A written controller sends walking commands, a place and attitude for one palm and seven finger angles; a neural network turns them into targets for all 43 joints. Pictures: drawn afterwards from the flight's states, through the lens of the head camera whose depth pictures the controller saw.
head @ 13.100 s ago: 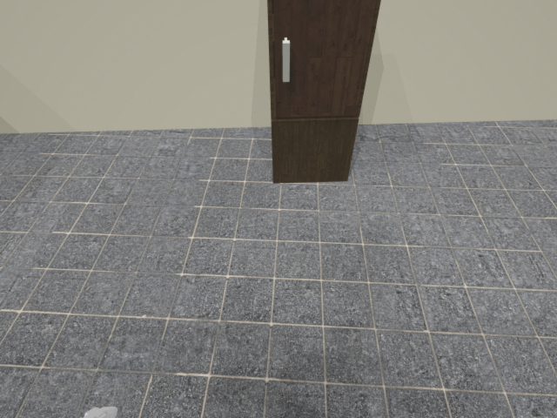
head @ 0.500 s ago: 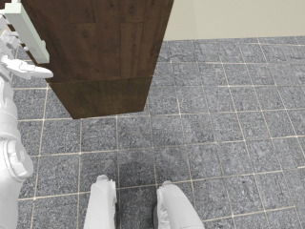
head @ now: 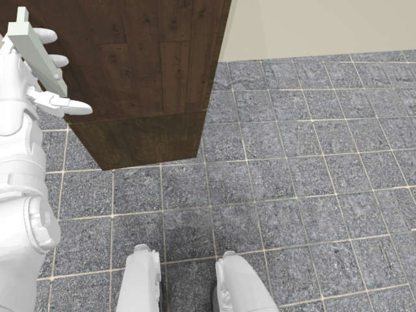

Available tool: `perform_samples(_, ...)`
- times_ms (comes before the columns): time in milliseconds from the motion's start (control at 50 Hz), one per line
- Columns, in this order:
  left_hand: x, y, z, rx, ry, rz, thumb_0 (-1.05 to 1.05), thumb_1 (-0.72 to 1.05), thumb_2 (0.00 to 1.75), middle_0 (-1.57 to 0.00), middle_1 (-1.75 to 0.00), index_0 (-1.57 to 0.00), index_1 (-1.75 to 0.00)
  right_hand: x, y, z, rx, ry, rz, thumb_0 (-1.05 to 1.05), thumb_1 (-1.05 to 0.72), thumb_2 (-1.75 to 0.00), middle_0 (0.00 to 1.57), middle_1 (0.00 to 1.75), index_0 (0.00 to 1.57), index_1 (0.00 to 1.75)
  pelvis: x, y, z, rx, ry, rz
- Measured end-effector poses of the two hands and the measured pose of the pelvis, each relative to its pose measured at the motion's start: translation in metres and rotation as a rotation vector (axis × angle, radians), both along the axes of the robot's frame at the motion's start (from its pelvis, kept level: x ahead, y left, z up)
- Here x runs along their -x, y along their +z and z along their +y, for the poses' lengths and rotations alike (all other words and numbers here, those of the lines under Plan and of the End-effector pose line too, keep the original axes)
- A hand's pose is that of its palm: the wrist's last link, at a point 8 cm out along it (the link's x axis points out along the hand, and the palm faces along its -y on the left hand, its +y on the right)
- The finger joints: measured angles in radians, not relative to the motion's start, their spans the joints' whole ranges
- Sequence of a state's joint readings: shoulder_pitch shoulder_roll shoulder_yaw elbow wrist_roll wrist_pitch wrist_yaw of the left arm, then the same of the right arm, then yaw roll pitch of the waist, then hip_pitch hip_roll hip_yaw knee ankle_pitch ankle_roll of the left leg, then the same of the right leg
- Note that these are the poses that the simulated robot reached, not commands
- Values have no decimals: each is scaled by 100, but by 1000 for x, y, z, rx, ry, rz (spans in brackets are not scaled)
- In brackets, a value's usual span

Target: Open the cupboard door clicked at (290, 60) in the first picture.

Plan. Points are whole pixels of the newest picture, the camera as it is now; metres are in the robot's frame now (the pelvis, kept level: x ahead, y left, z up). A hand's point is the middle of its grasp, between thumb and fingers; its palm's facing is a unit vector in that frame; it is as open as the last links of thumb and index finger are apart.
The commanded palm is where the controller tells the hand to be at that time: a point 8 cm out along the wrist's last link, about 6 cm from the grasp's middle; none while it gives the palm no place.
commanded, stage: slide the fingers in behind the handle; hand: left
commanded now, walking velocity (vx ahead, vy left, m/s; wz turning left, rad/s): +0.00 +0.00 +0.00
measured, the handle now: (42, 56) +0.56 +0.27 +0.06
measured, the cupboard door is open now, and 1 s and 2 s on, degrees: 0 0 18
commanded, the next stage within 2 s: close the thumb around the handle in 0.54 s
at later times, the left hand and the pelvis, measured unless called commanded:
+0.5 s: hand (57, 76) +0.52 +0.24 +0.06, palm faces +0.16 -0.99 -0.01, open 13.9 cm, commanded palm +0.50 +0.25 +0.06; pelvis +0.00 +0.00 +0.00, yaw +1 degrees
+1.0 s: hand (58, 76) +0.52 +0.24 +0.06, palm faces +0.17 -0.98 -0.01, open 10.4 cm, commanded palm +0.50 +0.25 +0.06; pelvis +0.01 +0.00 +0.01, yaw +1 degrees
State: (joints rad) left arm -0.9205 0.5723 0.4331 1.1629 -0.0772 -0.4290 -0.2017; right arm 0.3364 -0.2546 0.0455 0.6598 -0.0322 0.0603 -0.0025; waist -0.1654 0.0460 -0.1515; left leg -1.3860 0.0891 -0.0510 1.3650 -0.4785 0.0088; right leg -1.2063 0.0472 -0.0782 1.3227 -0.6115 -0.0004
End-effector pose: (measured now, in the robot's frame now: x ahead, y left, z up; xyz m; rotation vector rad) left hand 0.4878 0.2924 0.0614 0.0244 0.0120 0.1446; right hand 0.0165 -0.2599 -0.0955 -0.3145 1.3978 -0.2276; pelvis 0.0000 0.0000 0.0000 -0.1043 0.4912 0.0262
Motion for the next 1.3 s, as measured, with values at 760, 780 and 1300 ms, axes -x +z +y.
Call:
perform_samples(760,0,-1,-2,12,24,-11,-1,-45,32,-32,-122,-31,-124,-11,2,5,-7,30,25,0,-90,-90,20,30,20,30,-4,4,4,3,21,4)
perform_samples(780,0,-1,-1,11,24,-11,-1,-42,33,-32,-122,-31,-124,-11,3,5,-6,29,25,0,-90,-90,20,30,20,30,-4,4,4,4,21,4)
perform_samples(1300,-1,-1,-1,12,31,-10,1,69,81,-37,-134,-35,-134,-15,3,2,-5,29,28,0,-90,-90,20,30,20,30,-7,5,3,2,22,6)
